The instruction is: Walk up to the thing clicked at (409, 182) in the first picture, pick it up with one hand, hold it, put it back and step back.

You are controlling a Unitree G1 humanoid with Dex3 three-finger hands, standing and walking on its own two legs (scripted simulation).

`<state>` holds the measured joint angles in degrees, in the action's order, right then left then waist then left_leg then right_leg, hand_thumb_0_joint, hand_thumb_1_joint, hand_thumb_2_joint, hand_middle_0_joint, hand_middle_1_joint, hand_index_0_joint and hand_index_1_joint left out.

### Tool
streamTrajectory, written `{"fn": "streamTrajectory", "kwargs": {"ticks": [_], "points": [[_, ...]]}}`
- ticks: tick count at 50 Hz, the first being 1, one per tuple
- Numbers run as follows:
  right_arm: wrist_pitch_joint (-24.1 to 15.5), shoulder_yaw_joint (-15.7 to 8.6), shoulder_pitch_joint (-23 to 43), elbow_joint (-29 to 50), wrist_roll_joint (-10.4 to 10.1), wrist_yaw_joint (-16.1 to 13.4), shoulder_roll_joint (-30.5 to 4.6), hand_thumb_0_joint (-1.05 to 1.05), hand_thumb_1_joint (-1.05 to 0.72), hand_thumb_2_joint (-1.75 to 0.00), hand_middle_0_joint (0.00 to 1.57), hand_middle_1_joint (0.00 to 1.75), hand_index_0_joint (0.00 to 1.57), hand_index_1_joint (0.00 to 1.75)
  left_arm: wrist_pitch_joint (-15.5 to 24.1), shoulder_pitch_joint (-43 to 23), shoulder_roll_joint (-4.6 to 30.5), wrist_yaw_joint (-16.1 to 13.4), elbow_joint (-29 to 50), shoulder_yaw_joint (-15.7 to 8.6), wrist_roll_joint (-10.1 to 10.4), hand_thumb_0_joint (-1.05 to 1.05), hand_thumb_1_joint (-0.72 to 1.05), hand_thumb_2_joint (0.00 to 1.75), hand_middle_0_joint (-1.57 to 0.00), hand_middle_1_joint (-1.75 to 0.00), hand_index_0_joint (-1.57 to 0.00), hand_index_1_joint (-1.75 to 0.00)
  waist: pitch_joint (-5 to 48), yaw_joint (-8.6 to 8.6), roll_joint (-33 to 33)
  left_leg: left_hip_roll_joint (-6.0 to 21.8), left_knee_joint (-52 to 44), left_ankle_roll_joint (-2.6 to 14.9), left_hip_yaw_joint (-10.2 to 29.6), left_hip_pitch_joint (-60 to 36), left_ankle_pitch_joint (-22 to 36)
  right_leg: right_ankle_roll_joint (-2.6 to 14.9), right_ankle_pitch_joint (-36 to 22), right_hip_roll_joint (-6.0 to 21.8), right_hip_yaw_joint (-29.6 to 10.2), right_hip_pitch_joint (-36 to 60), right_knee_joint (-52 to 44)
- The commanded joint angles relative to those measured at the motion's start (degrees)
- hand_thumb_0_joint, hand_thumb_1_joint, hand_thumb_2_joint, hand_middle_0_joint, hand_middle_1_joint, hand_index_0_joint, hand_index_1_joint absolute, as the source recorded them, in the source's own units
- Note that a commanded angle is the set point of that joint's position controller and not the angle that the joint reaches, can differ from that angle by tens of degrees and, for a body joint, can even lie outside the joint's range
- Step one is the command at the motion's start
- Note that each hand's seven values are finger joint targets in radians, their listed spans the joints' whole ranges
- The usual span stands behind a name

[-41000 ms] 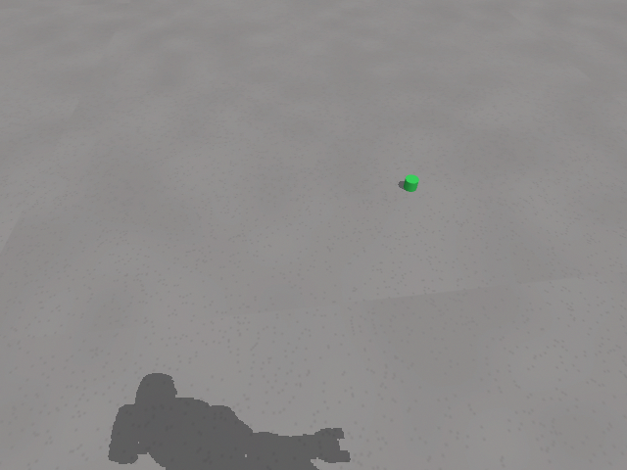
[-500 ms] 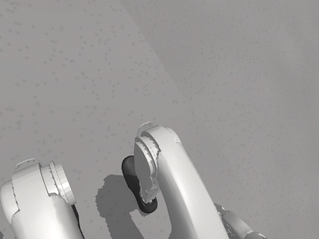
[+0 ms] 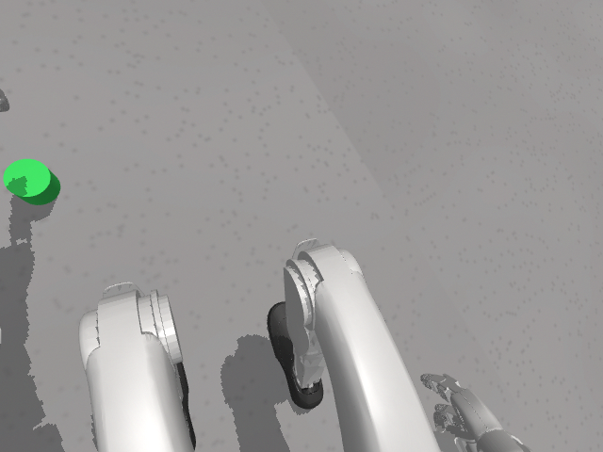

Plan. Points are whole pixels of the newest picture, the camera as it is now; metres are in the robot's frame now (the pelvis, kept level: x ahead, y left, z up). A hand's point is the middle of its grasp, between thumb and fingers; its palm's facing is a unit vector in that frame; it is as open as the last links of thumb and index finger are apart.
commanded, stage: withdraw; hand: left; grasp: from above
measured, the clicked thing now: (33, 182) +0.52 +0.31 -0.33
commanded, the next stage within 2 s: home in 0.10 s
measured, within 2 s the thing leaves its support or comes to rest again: neither
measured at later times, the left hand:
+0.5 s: hand out of the picture +0.48 +0.32 -0.11, palm faces -0.36 -0.21 -0.91, open 11.1 cm
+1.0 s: hand out of the picture +0.30 +0.26 +0.10, palm faces -0.07 -0.85 -0.53, open 7.4 cm
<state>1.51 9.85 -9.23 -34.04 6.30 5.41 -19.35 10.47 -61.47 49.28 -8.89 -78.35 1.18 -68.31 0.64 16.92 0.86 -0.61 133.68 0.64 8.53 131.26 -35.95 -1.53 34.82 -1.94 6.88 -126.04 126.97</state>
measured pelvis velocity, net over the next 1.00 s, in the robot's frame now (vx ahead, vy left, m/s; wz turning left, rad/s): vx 0.03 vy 0.00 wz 0.12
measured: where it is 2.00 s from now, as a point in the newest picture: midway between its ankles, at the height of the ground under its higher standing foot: (240, 397)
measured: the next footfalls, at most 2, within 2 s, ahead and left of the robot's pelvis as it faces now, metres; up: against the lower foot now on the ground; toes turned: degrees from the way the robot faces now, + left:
none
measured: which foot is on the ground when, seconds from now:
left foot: down 0.00-1.00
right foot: down 0.00-1.00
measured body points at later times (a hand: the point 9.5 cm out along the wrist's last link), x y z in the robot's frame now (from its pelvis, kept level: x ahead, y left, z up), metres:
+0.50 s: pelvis +0.02 +0.00 +0.02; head +0.25 +0.08 +0.40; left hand +0.50 +0.32 -0.06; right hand +0.07 -0.26 -0.08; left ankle +0.09 +0.12 -0.32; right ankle +0.12 -0.12 -0.32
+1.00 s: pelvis +0.03 +0.00 +0.20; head +0.16 +0.05 +0.63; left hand +0.30 +0.30 +0.13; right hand +0.25 -0.22 +0.11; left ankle +0.09 +0.12 -0.32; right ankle +0.12 -0.12 -0.32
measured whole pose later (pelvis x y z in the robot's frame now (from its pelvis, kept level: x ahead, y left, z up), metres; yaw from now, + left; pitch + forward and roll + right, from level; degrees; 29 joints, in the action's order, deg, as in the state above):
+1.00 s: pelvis +0.03 +0.00 +0.20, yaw +7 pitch +28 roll -5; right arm -2.9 1.2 -4.8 -32.1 -2.0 -1.4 -13.5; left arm -11.3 -6.3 22.3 -2.8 -21.0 -2.3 -14.8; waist 11.5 4.1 -2.0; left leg -0.2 97.1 0.2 4.5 90.5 -34.7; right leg -0.8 34.1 -1.0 3.1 -87.4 93.4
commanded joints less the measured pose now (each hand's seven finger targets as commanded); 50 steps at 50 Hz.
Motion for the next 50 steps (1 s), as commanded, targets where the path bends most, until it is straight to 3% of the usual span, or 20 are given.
{"fn": "streamTrajectory", "kwargs": {"ticks": [1,4,5,6,9,12,17,20,22,25,26,30,33,35,36,38,40,43,46,50], "points": [[-0.63,-3.03,-11.55,-0.35,0.88,-1.08,-14.12,0.0,-0.9,-0.9,0.2,0.3,0.2,0.3,2.3,-20.91,14.87,-5.71,4.12,-2.84,-1.84,0.0,-0.46,0.96,-0.13,-0.94,-0.13,-0.94,31.33,3.42,-18.46,0.08,-11.62,0.76,-3.17,-24.66,1.66,4.39,-3.05,-1.68,3.57,13.98,-10.61],[-1.38,-2.71,-11.78,-0.32,1.81,-0.89,-14.74,0.0,-0.89,-0.9,0.2,0.3,0.2,0.3,3.47,-23.7,19.72,-8.55,4.56,-5.45,-3.32,0.0,-0.45,0.95,-0.13,-0.94,-0.13,-0.94,34.44,2.5,-22.63,0.29,-11.07,0.31,-3.36,-26.3,2.24,4.42,-3.12,-1.84,3.61,15.1,-9.16],[-1.79,-2.87,-12.46,-0.31,2.15,-0.82,-15.12,0.0,-0.9,-0.9,0.2,0.3,0.2,0.3,3.37,-22.94,19.45,-9.23,3.62,-5.98,-3.62,0.0,-0.46,0.95,-0.13,-0.94,-0.13,-0.94,34.59,2.96,-22.1,0.38,-10.41,0.28,-3.35,-27.47,3.16,4.33,-4.17,-1.7,4.16,14.91,-9.03],[-1.96,-2.81,-12.74,-0.15,2.34,-0.79,-15.38,0.0,-0.9,-0.9,0.2,0.3,0.2,0.3,3.52,-25.3,21.44,-10.14,7.12,-7.16,-3.93,0.0,-0.46,0.95,-0.13,-0.93,-0.13,-0.93,38.35,2.53,-24.44,0.49,-10.22,0.06,-3.36,-29.55,4.87,4.38,-5.73,-1.68,4.39,15.72,-8.52],[-2.61,-4.24,-13.32,0.49,2.46,-0.63,-16.27,0.0,-0.9,-0.9,0.2,0.3,0.2,0.3,2.18,-21.01,23.51,-11.49,9.64,-10.06,-4.1,0.0,-0.42,0.91,-0.18,-0.88,-0.17,-0.88,42.47,0.7,-27.65,0.34,-9.94,-0.27,-3.86,-32.24,8.09,4.61,-8.14,-1.25,4.47,16.25,-7.89],[-2.57,-6.17,-13.91,0.25,1.84,-0.1,-15.87,0.0,-0.88,-0.89,0.2,0.3,0.2,0.3,0.14,-18.16,22.3,-10.71,15.93,-10.63,-2.16,0.0,-0.28,0.96,-0.25,-0.76,-0.23,-0.76,48.41,-1.06,-31.92,0.48,-11.61,-0.6,-3.9,-37.09,11.82,4.8,-10.87,-1.03,4.04,16.9,-7.61],[-1.15,-8.89,-16.1,-0.82,0.03,0.72,-13.83,0.0,-0.89,-0.9,0.2,0.3,0.2,0.3,-3.4,-10.39,17.93,-6.56,21.21,-10.55,3.18,0.0,0.11,0.9,-0.23,-0.55,-0.21,-0.56,52.76,-3.52,-27.24,0.39,-13.84,0.7,-5.42,-36.5,12.88,4.17,-12.62,-1.42,2.46,23.55,-11.35],[-0.11,-10.79,-16.42,-0.2,-1.39,0.88,-12.6,0.0,-0.89,-0.9,0.2,0.3,0.2,0.3,-5.13,-4.9,12.23,-2.74,29.27,-9.45,8.51,0.0,0.32,0.86,-0.21,-0.44,-0.2,-0.45,54.32,-5.86,-25.22,0.27,-17.12,0.84,-5.75,-39.07,14.51,4.34,-13.11,-1.28,1.53,26.35,-14.53],[0.51,-12.4,-15.76,0.21,-2.73,0.66,-12.27,0.0,-0.89,-0.9,0.2,0.3,0.2,0.3,-6.36,-0.2,10.95,-0.35,35.02,-10.54,12.66,0.0,0.48,0.88,-0.21,-0.4,-0.2,-0.41,54.48,-7.69,-23.9,0.12,-20.03,0.82,-5.52,-40.21,14.55,4.45,-12.74,-0.89,0.77,27.17,-16.34],[1.29,-12.91,-13.91,0.73,-3.9,0.14,-10.85,0.0,-0.9,-0.9,0.2,0.3,0.2,0.3,-8.8,9.53,5.63,2.83,37.45,-10.45,19.0,0.0,0.69,0.85,-0.2,-0.32,-0.19,-0.33,48.46,-8.2,-16.55,0.37,-23.03,1.36,-4.7,-39.01,13.01,4.24,-11.62,-0.89,-0.06,27.46,-19.54],[1.36,-12.92,-12.85,0.89,-4.3,-0.09,-10.44,0.0,-0.9,-0.9,0.2,0.3,0.2,0.3,-9.36,11.31,2.51,3.85,39.34,-9.05,21.37,0.0,0.77,0.88,-0.2,-0.31,-0.2,-0.31,45.48,-7.63,-15.32,0.16,-24.2,1.34,-4.14,-38.24,11.91,4.43,-10.89,-0.72,-0.22,26.92,-20.67],[0.88,-13.72,-9.63,2.85,-5.55,-1.13,-8.67,0.0,-0.9,-0.9,0.2,0.3,0.2,0.3,-11.02,17.25,-2.17,6.66,48.82,-8.13,29.21,0.0,0.9,0.9,-0.2,-0.3,-0.2,-0.3,44.61,-9.33,-12.92,0.84,-31.09,1.66,-3.36,-41.59,5.29,3.76,-7.06,-0.52,-1.15,31.25,-25.83],[-0.1,-14.04,-6.93,4.22,-6.47,-1.88,-7.56,0.0,-0.9,-0.9,0.2,0.3,0.2,0.3,-11.58,21.55,-5.76,7.09,54.87,-7.3,34.26,0.0,0.9,0.9,-0.2,-0.3,-0.2,-0.3,42.82,-9.8,-12.84,1.22,-36.47,1.53,-2.27,-44.77,0.81,3.41,-4.78,-0.49,-1.38,33.91,-28.7],[-0.94,-13.92,-5.24,4.07,-6.92,-2.69,-7.36,0.0,-0.9,-0.9,0.2,0.3,0.2,0.3,-12.18,24.01,-6.83,6.72,56.72,-7.71,36.75,0.0,0.9,0.9,-0.2,-0.3,-0.2,-0.3,41.39,-10.33,-13.09,1.42,-39.31,1.18,-1.29,-48.86,0.67,3.35,-5.25,-0.23,-1.62,34.43,-30.19],[-1.48,-13.96,-5.04,4.56,-7.18,-3.08,-6.98,0.0,-0.9,-0.9,0.2,0.3,0.2,0.3,-12.32,23.78,-8.61,6.64,59.6,-6.42,37.92,0.0,0.9,0.9,-0.2,-0.3,-0.2,-0.3,42.18,-9.65,-13.99,1.44,-40.44,1.04,-1.5,-50.88,1.54,3.29,-6.0,-0.15,-1.78,35.61,-31.15],[-2.3,-13.91,-3.74,4.87,-7.64,-3.94,-6.93,0.0,-0.9,-0.9,0.2,0.3,0.2,0.3,-13.38,28.66,-8.51,5.87,60.46,-8.84,40.55,0.0,0.9,0.9,-0.2,-0.3,-0.2,-0.3,41.17,-11.04,-13.13,1.33,-43.91,0.82,-0.34,-54.2,0.79,3.07,-5.85,0.23,-1.86,37.95,-33.19],[-3.24,-13.9,-2.43,5.41,-7.9,-4.72,-6.31,0.0,-0.9,-0.9,0.2,0.3,0.2,0.3,-14.79,33.54,-12.28,5.75,61.74,-7.09,43.34,0.0,0.9,0.9,-0.2,-0.3,-0.2,-0.3,39.24,-10.82,-11.91,1.27,-46.44,0.74,-1.08,-56.64,0.8,3.11,-5.26,0.32,-2.27,40.13,-36.55],[-4.87,-13.59,-0.77,6.05,-8.25,-6.09,-5.53,0.0,-0.9,-0.9,0.2,0.3,0.2,0.3,-16.95,37.08,-12.94,5.02,65.69,-8.26,47.6,0.0,0.9,0.9,-0.2,-0.3,-0.2,-0.3,39.84,-11.47,-11.58,1.15,-49.32,0.72,-1.81,-60.79,1.3,2.98,-5.3,0.42,-2.95,44.97,-40.6],[-6.28,-12.82,0.91,7.18,-8.55,-7.35,-4.28,0.0,-0.9,-0.9,0.2,0.3,0.2,0.3,-19.16,43.38,-16.9,4.51,68.69,-7.11,52.72,0.0,0.9,0.9,-0.2,-0.3,-0.2,-0.3,36.68,-11.1,-9.7,0.76,-53.12,1.06,-2.24,-62.05,-1.48,2.8,-2.94,0.37,-3.9,50.47,-45.81],[-7.8,-12.2,1.64,8.24,-8.72,-8.97,-3.06,0.0,-0.9,-0.9,0.2,0.3,0.2,0.3,-21.68,50.76,-18.45,3.94,72.41,-7.83,58.43,0.0,0.9,0.9,-0.2,-0.3,-0.2,-0.3,34.55,-11.6,-8.67,0.67,-57.62,1.05,-3.2,-67.42,2.04,2.8,-4.82,0.4,-4.75,57.69,-51.74]]}}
